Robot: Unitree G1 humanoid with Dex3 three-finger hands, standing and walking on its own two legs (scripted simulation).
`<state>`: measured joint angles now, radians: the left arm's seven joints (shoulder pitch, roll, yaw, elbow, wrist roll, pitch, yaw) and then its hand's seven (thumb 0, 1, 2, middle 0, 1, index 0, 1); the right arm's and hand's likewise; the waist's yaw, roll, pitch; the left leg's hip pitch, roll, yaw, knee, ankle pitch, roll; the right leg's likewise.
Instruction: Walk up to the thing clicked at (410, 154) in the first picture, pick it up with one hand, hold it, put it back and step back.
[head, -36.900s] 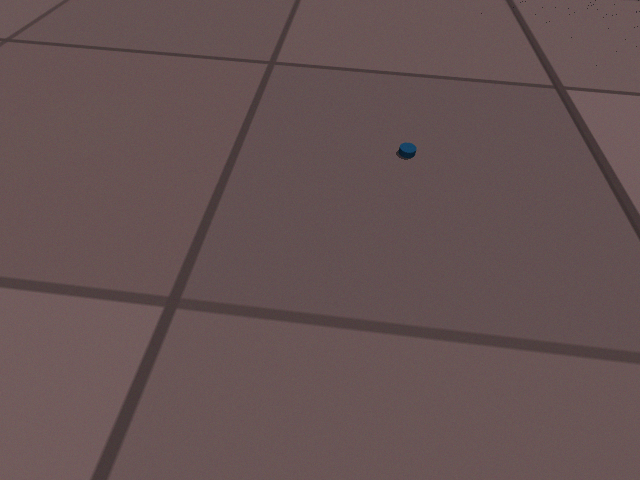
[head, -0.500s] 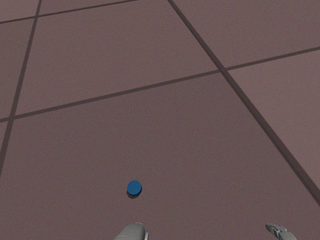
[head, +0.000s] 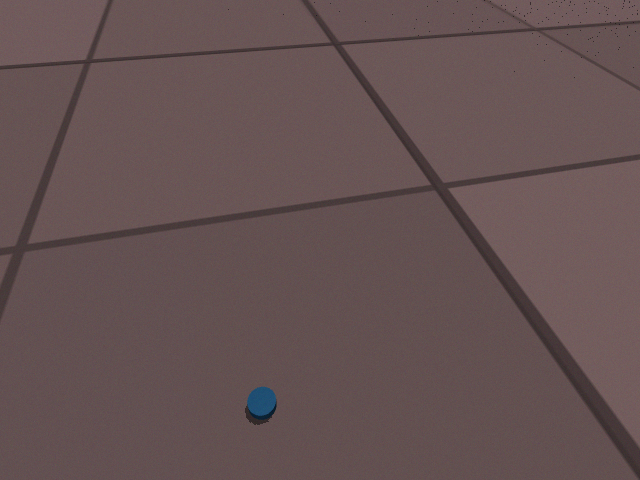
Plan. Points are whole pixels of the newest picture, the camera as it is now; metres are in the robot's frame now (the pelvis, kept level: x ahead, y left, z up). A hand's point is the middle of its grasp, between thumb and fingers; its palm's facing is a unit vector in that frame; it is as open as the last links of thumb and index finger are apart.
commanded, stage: walk up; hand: left
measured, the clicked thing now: (262, 403) +0.49 +0.17 -0.75
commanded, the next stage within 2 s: stand in 1.20 s
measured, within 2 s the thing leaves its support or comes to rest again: neither
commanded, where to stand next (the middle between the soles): +0.11 -0.06 m, yaw -2 degrees
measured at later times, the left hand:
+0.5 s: hand out of the picture +0.12 +0.26 -0.13, palm faces +0.00 -0.93 -0.37, open 7.4 cm
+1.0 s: hand out of the picture +0.09 +0.25 -0.14, palm faces -0.01 -0.94 -0.35, open 7.4 cm
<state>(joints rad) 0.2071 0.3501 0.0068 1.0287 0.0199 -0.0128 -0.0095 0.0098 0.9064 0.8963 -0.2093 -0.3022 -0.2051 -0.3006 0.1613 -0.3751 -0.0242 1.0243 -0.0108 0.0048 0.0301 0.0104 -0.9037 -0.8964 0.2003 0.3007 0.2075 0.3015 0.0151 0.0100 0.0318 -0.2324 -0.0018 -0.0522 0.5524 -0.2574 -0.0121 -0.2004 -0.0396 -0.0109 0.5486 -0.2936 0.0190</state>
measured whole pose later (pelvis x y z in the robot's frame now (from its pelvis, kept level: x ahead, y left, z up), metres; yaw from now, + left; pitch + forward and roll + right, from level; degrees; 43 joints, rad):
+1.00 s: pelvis +0.02 +0.00 +0.01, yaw +0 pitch -3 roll +0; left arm 0.10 0.35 0.01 1.14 0.02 -0.01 0.00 0.01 0.91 0.90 -0.21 -0.30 -0.20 -0.30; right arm 0.11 -0.35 -0.01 1.14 -0.01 0.01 0.02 0.01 -0.90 -0.90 0.20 0.30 0.21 0.30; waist 0.00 0.01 0.06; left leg -0.12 0.01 -0.06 0.35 -0.19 -0.02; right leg -0.09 -0.03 -0.02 0.34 -0.21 0.03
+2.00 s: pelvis +0.01 -0.02 +0.02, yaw +0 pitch -2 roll +0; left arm 0.12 0.36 0.00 1.13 0.01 0.00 -0.01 0.01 0.91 0.90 -0.21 -0.30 -0.20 -0.30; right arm 0.12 -0.35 0.00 1.14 -0.01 0.00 0.01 0.01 -0.90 -0.90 0.20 0.30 0.21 0.30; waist 0.00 0.01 0.06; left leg -0.13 0.03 -0.05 0.32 -0.15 -0.04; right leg -0.11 -0.01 -0.02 0.33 -0.19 0.00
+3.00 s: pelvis +0.02 -0.02 +0.02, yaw -1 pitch -2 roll +0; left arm 0.12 0.36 -0.01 1.12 0.01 -0.01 -0.01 0.01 0.91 0.90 -0.21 -0.30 -0.20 -0.30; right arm 0.12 -0.35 0.01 1.13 -0.01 0.00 0.01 0.01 -0.90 -0.90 0.20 0.30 0.21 0.30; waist 0.01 0.00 0.06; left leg -0.12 0.03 -0.04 0.32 -0.16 -0.04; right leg -0.11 -0.01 0.00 0.33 -0.19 0.01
